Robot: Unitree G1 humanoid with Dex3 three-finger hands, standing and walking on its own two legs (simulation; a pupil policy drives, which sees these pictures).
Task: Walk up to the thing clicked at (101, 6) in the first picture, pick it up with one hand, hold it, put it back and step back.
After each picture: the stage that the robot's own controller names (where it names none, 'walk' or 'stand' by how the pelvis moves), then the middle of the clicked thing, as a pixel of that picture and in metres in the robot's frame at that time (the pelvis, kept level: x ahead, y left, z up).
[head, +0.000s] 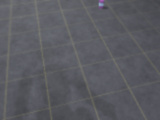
stand; (101, 4) +2.24 -0.26 -0.72
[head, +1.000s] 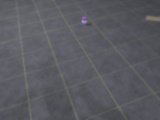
walk; (84, 21) +2.12 +0.15 -0.70
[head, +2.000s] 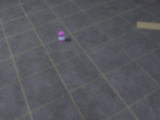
walk; (61, 36) +1.44 +0.38 -0.72
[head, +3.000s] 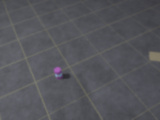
walk; (58, 73) +0.92 +0.32 -0.72
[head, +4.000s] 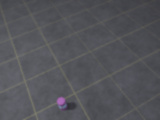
walk; (62, 103) +0.58 +0.28 -0.71
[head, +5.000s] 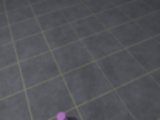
walk; (62, 118) +0.46 +0.25 -0.72
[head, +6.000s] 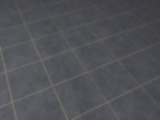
stand; out of the picture +0.38 +0.23 -0.71
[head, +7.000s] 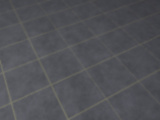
stand; out of the picture +0.37 +0.24 -0.72
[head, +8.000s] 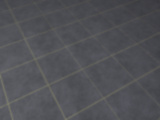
stand; out of the picture +0.36 +0.25 -0.72
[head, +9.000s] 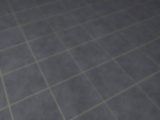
stand; out of the picture +0.37 +0.25 -0.73
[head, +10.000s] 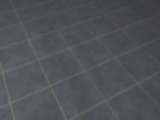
stand; out of the picture +0.36 +0.24 -0.73
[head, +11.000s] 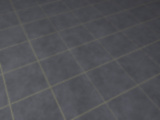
stand; out of the picture +0.36 +0.24 -0.73
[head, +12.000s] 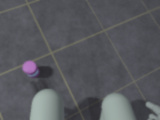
go down; (31, 69) +0.43 +0.26 -0.42
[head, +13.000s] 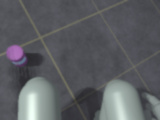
go down; (17, 56) +0.44 +0.29 -0.31
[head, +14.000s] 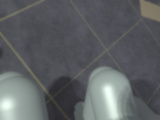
close in; out of the picture +0.41 +0.33 -0.23
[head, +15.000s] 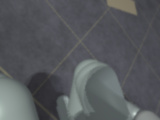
close; out of the picture +0.40 +0.34 -0.21
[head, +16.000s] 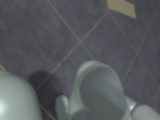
lift; out of the picture +0.38 +0.33 -0.22
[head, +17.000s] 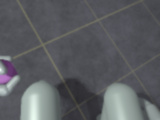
lift; (5, 76) +0.32 +0.27 -0.07
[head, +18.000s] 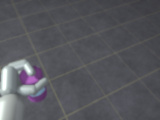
hold; (34, 84) +0.33 +0.18 +0.04
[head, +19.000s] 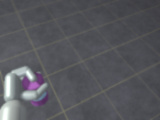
hold; (36, 89) +0.33 +0.18 -0.01
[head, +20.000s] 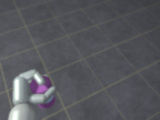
crouch; (43, 92) +0.32 +0.16 -0.02
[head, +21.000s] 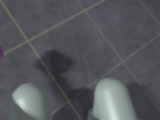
crouch; out of the picture +0.45 +0.28 -0.11
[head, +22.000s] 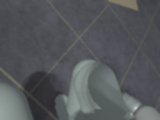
lower; out of the picture +0.40 +0.35 -0.22
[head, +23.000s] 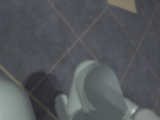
lower; out of the picture +0.40 +0.34 -0.22
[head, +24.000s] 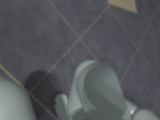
lower; out of the picture +0.39 +0.34 -0.23
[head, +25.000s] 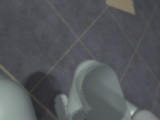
lower; out of the picture +0.40 +0.34 -0.22
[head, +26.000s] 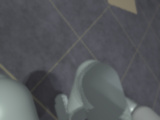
open; out of the picture +0.39 +0.33 -0.22
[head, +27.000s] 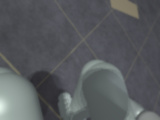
rise; out of the picture +0.39 +0.32 -0.23
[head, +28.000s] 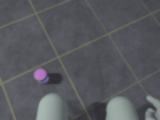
walk; (42, 76) +0.43 +0.25 -0.45
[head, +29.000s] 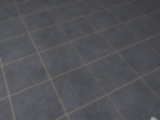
stand; out of the picture +0.37 +0.22 -0.66
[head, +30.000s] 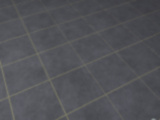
stand; out of the picture +0.38 +0.23 -0.67
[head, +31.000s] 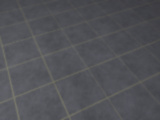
stand; out of the picture +0.39 +0.22 -0.71
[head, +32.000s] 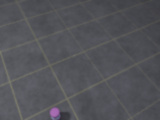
walk; (55, 114) +0.43 +0.18 -0.69
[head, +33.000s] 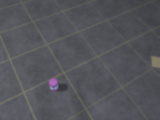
walk; (53, 85) +0.63 +0.21 -0.71
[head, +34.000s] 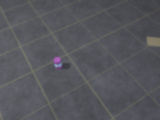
walk; (58, 63) +0.90 +0.32 -0.70
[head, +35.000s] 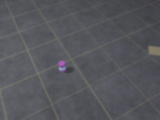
stand; (62, 66) +0.97 +0.26 -0.72
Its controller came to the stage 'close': yes
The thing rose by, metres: 0.70
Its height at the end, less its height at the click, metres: +0.00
